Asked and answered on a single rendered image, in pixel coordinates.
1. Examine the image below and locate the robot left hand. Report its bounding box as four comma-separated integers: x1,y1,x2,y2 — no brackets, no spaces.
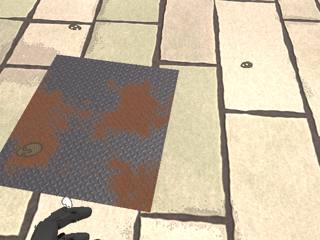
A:
30,206,100,240

